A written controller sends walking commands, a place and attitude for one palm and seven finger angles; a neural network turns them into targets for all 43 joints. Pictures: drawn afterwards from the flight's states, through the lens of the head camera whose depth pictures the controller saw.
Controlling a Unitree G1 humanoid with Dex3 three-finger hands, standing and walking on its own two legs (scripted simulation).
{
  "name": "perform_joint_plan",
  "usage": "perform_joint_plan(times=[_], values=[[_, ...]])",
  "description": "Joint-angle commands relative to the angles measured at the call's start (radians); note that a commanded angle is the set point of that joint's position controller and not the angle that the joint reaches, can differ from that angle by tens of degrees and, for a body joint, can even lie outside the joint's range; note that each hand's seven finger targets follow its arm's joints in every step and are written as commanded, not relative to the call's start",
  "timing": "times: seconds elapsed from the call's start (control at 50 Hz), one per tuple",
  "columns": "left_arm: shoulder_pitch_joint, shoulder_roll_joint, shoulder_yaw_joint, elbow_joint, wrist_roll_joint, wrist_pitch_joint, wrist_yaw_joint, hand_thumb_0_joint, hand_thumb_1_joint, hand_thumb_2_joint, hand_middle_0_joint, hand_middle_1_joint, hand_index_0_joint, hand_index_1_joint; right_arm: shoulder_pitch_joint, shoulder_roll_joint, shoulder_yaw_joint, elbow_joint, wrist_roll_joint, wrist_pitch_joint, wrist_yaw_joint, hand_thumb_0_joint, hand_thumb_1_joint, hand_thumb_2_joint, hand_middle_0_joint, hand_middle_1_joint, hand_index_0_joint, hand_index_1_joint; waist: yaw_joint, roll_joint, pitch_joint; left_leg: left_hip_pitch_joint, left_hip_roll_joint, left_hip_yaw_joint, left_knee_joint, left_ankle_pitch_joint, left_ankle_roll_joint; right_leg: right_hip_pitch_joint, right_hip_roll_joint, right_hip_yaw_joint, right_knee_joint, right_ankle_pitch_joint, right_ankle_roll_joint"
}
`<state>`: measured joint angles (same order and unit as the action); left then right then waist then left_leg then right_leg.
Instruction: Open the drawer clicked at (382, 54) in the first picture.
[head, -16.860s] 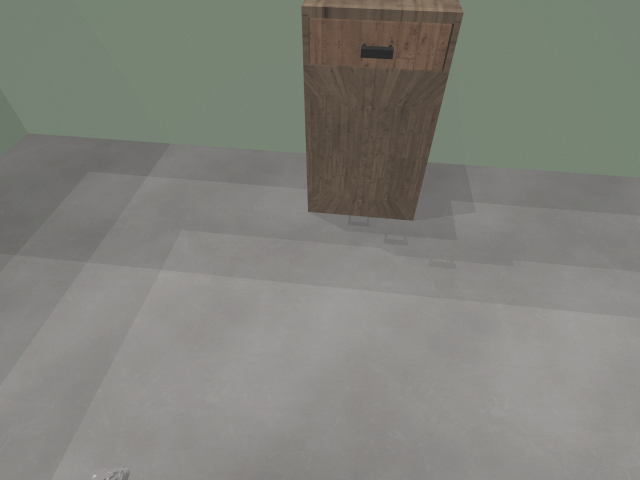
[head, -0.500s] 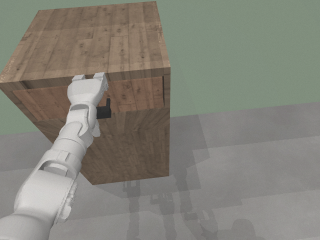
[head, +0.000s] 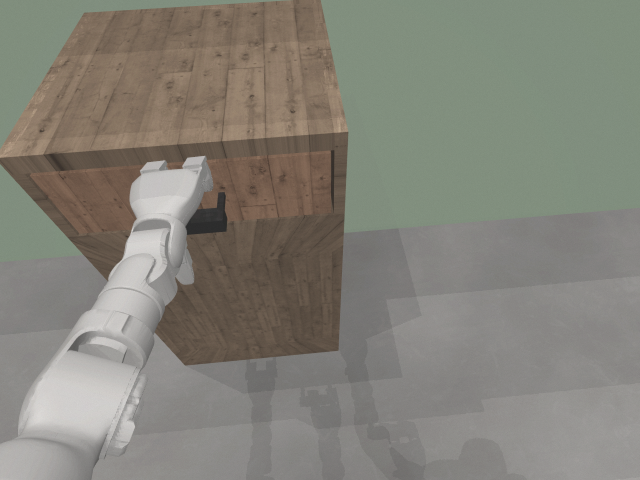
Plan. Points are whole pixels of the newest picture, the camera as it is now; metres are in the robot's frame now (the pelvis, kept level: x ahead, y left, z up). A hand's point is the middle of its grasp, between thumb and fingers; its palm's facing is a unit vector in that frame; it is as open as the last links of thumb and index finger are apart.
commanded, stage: lower the fingers behind the handle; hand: left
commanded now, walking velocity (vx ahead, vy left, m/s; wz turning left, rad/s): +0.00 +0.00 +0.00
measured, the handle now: (193, 211) +0.51 +0.20 +0.01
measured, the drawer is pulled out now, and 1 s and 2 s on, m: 0.00 0.00 0.00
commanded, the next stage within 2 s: lift the fingers back up to retry in 1.38 s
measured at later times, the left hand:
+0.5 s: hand (193, 232) +0.46 +0.19 +0.02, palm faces -0.03 -0.03 -1.00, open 13.8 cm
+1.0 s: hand (195, 237) +0.45 +0.18 +0.01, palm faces +0.00 -0.01 -1.00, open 14.1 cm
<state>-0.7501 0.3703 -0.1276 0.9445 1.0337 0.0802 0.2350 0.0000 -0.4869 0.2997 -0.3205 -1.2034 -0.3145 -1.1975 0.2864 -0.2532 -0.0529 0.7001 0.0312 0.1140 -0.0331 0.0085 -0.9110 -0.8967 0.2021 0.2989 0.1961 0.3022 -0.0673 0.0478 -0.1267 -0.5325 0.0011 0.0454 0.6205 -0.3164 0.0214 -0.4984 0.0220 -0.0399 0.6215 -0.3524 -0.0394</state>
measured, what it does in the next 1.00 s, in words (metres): stands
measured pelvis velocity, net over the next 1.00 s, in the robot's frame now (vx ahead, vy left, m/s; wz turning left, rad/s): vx -0.02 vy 0.01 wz -0.02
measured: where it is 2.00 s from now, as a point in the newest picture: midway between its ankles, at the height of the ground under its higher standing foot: outside the picture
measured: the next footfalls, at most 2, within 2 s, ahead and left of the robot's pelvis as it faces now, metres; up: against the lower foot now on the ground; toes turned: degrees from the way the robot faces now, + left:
none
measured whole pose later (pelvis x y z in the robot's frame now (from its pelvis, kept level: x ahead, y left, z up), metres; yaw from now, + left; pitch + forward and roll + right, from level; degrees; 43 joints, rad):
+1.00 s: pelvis -0.02 +0.01 -0.02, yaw -1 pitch +18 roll -1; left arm -0.82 0.33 -0.12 1.09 1.08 0.13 0.41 0.00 -0.49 0.30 -0.32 -1.20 -0.24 -1.23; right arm 0.33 -0.24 -0.05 0.71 0.01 0.09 -0.02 0.01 -0.91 -0.90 0.20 0.30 0.20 0.30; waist -0.10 0.04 -0.17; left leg -0.72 0.01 0.05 0.76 -0.35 0.03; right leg -0.68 0.03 -0.03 0.74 -0.37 -0.03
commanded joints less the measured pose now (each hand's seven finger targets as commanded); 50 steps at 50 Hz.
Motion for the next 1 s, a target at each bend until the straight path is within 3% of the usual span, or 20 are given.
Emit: perform_joint_plan(times=[0.0, 0.04, 0.06, 0.12, 0.18, 0.32, 0.38, 0.54, 0.56, 0.62, 0.7, 0.76, 0.88, 0.98], values=[[-0.477, 0.225, 0.078, -0.198, 0.014, -0.027, 0.068, 0.0, -0.5, 0.3, -0.3, -1.2, -0.3, -1.2, 0.076, -0.136, -0.048, -0.075, -0.011, -0.026, -0.009, 0.0, -0.9, -0.9, 0.2, 0.3, 0.2, 0.3, -0.02, -0.033, -0.364, 0.214, -0.028, -0.006, 0.01, 0.392, 0.031, 0.115, 0.016, 0.045, -0.036, 0.451, 0.007], [-0.458, 0.234, 0.095, -0.201, 0.017, -0.033, 0.083, 0.0, -0.5, 0.3, -0.3, -1.2, -0.3, -1.2, 0.085, -0.133, -0.05, -0.078, -0.015, -0.025, -0.005, 0.0, -0.9, -0.9, 0.2, 0.3, 0.2, 0.3, -0.01, -0.024, -0.412, 0.214, -0.03, -0.006, 0.022, 0.432, 0.029, 0.138, 0.017, 0.044, -0.019, 0.49, 0.006], [-0.44, 0.211, 0.083, -0.188, 0.019, -0.029, 0.09, 0.0, -0.5, 0.3, -0.3, -1.2, -0.3, -1.2, 0.085, -0.132, -0.052, -0.076, -0.015, -0.026, -0.002, 0.0, -0.9, -0.9, 0.2, 0.3, 0.2, 0.3, -0.012, -0.024, -0.398, 0.21, -0.028, -0.006, 0.026, 0.439, 0.028, 0.124, 0.018, 0.041, -0.017, 0.495, 0.006], [-0.426, 0.216, 0.093, -0.147, 0.021, -0.01, 0.106, 0.0, -0.5, 0.3, -0.3, -1.2, -0.3, -1.2, 0.086, -0.137, -0.052, -0.072, -0.015, -0.025, 0.003, 0.0, -0.9, -0.9, 0.2, 0.3, 0.2, 0.3, -0.016, -0.059, -0.368, 0.176, -0.027, -0.007, 0.028, 0.418, 0.027, 0.114, 0.022, 0.037, -0.019, 0.473, 0.006], [-0.435, 0.173, 0.059, -0.155, 0.025, -0.001, 0.117, 0.0, -0.5, 0.3, -0.3, -1.2, -0.3, -1.2, 0.09, -0.134, -0.056, -0.07, -0.015, -0.028, 0.007, 0.0, -0.9, -0.9, 0.2, 0.3, 0.2, 0.3, -0.022, -0.029, -0.373, 0.197, -0.024, -0.008, 0.029, 0.409, 0.027, 0.079, 0.025, 0.034, -0.018, 0.444, 0.005], [-0.487, 0.161, 0.054, -0.149, 0.031, -0.013, 0.136, 0.0, -0.5, 0.3, -0.3, -1.2, -0.3, -1.2, 0.111, -0.135, -0.06, -0.051, -0.022, -0.032, 0.006, 0.0, -0.9, -0.9, 0.2, 0.3, 0.2, 0.3, -0.039, -0.021, -0.375, 0.205, -0.016, -0.024, 0.043, 0.413, 0.025, 0.025, 0.033, 0.027, -0.006, 0.399, 0.0], [-0.474, 0.187, 0.079, -0.12, 0.041, -0.006, 0.157, 0.0, -0.5, 0.3, -0.3, -1.2, -0.3, -1.2, 0.12, -0.136, -0.059, -0.047, -0.022, -0.034, 0.008, 0.0, -0.9, -0.9, 0.2, 0.3, 0.2, 0.3, -0.031, -0.013, -0.379, 0.186, -0.014, -0.026, 0.047, 0.396, 0.021, 0.008, 0.034, 0.025, 0.008, 0.378, -0.001], [-0.439, 0.149, 0.067, -0.081, 0.047, 0.025, 0.183, 0.0, -0.5, 0.3, -0.3, -1.2, -0.3, -1.2, 0.127, -0.135, -0.063, -0.048, -0.027, -0.035, 0.018, 0.0, -0.9, -0.9, 0.2, 0.3, 0.2, 0.3, -0.026, -0.012, -0.418, 0.175, -0.009, -0.023, 0.068, 0.411, 0.02, -0.002, 0.039, 0.024, 0.028, 0.381, 0.0], [-0.424, 0.116, 0.044, -0.057, 0.044, 0.035, 0.181, 0.0, -0.5, 0.3, -0.3, -1.2, -0.3, -1.2, 0.126, -0.133, -0.062, -0.048, -0.026, -0.034, 0.018, 0.0, -0.9, -0.9, 0.2, 0.3, 0.2, 0.3, -0.035, -0.038, -0.392, 0.164, -0.009, -0.021, 0.067, 0.393, 0.021, -0.01, 0.04, 0.02, 0.021, 0.375, 0.002], [-0.429, 0.156, 0.072, -0.046, 0.041, 0.044, 0.181, 0.0, -0.5, 0.3, -0.3, -1.2, -0.3, -1.2, 0.124, -0.14, -0.059, -0.047, -0.027, -0.032, 0.015, 0.0, -0.9, -0.9, 0.2, 0.3, 0.2, 0.3, -0.031, -0.043, -0.378, 0.132, -0.011, -0.018, 0.063, 0.371, 0.022, 0.005, 0.036, 0.028, 0.019, 0.376, 0.001], [-0.403, 0.101, 0.022, -0.014, 0.046, 0.053, 0.175, 0.0, -0.5, 0.3, -0.3, -1.2, -0.3, -1.2, 0.123, -0.135, -0.057, -0.05, -0.024, -0.034, 0.015, 0.0, -0.9, -0.9, 0.2, 0.3, 0.2, 0.3, -0.043, -0.054, -0.336, 0.115, -0.011, -0.016, 0.064, 0.322, 0.023, -0.03, 0.037, 0.024, 0.014, 0.336, 0.004], [-0.393, 0.133, 0.044, 0.013, 0.046, 0.054, 0.174, 0.0, -0.5, 0.3, -0.3, -1.2, -0.3, -1.2, 0.124, -0.137, -0.051, -0.052, -0.023, -0.035, 0.01, 0.0, -0.9, -0.9, 0.2, 0.3, 0.2, 0.3, -0.041, -0.058, -0.325, 0.087, -0.014, -0.013, 0.067, 0.292, 0.025, -0.031, 0.034, 0.029, 0.017, 0.322, 0.005], [-0.395, 0.129, 0.031, 0.045, 0.051, 0.062, 0.171, 0.0, -0.5, 0.3, -0.3, -1.2, -0.3, -1.2, 0.134, -0.138, -0.046, -0.053, -0.024, -0.04, 0.007, 0.0, -0.9, -0.9, 0.2, 0.3, 0.2, 0.3, -0.049, -0.049, -0.324, 0.051, -0.017, -0.01, 0.084, 0.264, 0.026, -0.053, 0.033, 0.033, 0.029, 0.307, 0.007], [-0.388, 0.143, 0.032, 0.085, 0.048, 0.075, 0.166, 0.0, -0.5, 0.3, -0.3, -1.2, -0.3, -1.2, 0.137, -0.142, -0.041, -0.057, -0.022, -0.037, 0.004, 0.0, -0.9, -0.9, 0.2, 0.3, 0.2, 0.3, -0.06, -0.084, -0.304, 0.003, -0.02, -0.009, 0.099, 0.218, 0.028, -0.068, 0.031, 0.037, 0.032, 0.28, 0.012]])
